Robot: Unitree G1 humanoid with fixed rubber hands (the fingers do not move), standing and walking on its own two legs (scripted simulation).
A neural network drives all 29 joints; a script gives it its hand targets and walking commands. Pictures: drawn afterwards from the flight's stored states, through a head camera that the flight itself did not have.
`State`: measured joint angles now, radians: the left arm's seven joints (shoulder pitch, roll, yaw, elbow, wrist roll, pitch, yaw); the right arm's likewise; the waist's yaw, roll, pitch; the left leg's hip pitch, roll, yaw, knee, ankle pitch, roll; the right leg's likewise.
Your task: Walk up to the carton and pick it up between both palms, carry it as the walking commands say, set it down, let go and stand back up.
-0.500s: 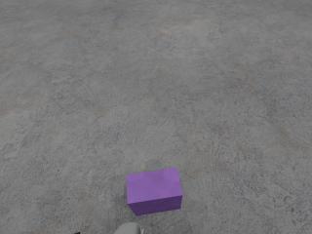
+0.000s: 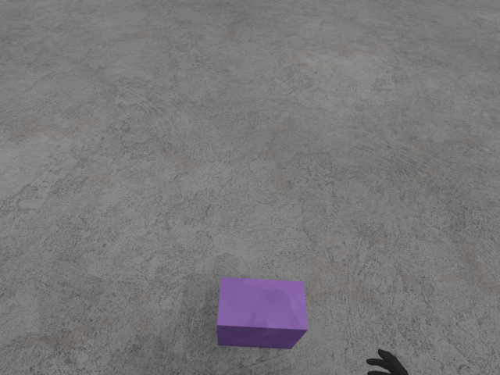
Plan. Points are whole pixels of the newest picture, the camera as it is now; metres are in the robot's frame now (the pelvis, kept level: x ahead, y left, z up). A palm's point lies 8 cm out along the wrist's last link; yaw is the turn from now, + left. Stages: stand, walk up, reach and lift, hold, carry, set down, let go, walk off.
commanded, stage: walk up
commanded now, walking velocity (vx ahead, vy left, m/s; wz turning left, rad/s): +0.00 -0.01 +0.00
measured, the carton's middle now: (258, 315) +0.39 -0.04 -0.63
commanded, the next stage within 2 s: stand in 0.96 s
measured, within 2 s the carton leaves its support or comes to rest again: neither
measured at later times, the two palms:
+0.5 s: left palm out of the picture +0.02 +0.24 -0.13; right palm out of the picture -0.01 -0.26 -0.13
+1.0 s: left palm out of the picture +0.02 +0.15 -0.13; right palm out of the picture -0.02 -0.30 -0.14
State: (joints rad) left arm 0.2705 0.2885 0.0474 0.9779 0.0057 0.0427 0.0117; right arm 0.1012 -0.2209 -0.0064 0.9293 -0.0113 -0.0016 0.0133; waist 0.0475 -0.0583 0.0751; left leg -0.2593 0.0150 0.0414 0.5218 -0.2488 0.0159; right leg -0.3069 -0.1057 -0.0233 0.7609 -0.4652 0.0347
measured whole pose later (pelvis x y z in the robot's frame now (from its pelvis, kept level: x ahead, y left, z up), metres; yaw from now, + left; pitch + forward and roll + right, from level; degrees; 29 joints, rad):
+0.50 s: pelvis -0.01 -0.01 +0.01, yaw -3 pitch +0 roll +0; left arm 0.25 0.24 0.05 1.04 0.02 0.05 0.01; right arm 0.27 -0.21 -0.04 1.04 -0.03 0.00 -0.06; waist -0.02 0.00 0.04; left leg -0.24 0.06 0.07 0.41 -0.17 0.00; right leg -0.35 -0.02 -0.04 0.84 -0.41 0.02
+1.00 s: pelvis -0.01 -0.08 +0.01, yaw -1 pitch -2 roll +0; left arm 0.23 0.15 0.02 1.10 0.01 -0.01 0.03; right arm 0.27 -0.16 -0.02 1.12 -0.01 -0.01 -0.04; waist -0.01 0.01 0.06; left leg -0.14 0.04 0.00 0.36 -0.18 -0.04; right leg -0.12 -0.01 -0.07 0.38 -0.22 -0.02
